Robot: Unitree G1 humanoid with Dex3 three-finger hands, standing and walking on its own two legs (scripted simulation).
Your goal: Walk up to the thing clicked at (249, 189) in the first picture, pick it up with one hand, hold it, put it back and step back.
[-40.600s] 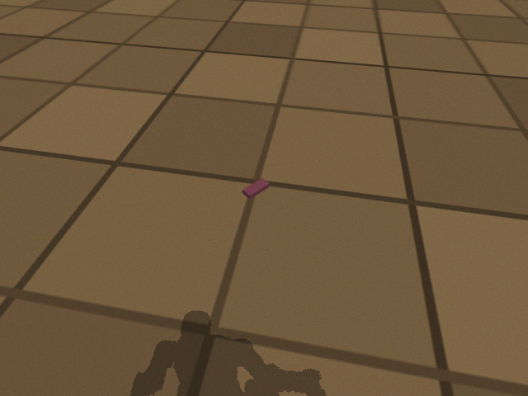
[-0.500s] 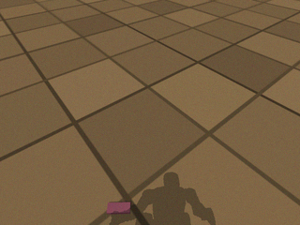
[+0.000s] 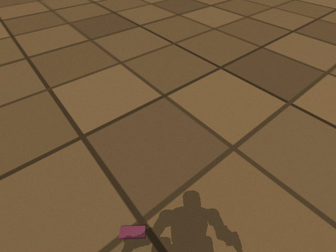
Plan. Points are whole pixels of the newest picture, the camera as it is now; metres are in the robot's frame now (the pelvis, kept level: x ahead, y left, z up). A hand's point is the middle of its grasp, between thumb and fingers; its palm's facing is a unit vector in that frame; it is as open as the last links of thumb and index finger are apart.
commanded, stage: stand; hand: left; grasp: from above
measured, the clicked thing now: (132, 232) +0.42 +0.21 -0.77
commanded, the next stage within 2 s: step back in 0.52 s
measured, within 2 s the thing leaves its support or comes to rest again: neither
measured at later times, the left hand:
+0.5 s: hand out of the picture +0.08 +0.25 -0.16, palm faces +0.00 -0.94 -0.34, open 7.4 cm
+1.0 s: hand out of the picture +0.08 +0.29 -0.18, palm faces -0.08 -0.93 -0.36, open 7.4 cm
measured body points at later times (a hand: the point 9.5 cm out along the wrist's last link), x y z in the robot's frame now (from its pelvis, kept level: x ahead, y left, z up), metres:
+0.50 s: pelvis +0.01 +0.00 +0.00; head +0.01 -0.01 +0.45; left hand +0.08 +0.29 -0.13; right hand +0.07 -0.30 -0.14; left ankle +0.00 +0.13 -0.75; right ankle -0.01 -0.12 -0.75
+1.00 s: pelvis -0.07 +0.04 -0.02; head +0.01 +0.06 +0.42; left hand +0.09 +0.34 -0.15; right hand -0.01 -0.28 -0.13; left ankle -0.05 +0.13 -0.75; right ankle -0.09 -0.11 -0.67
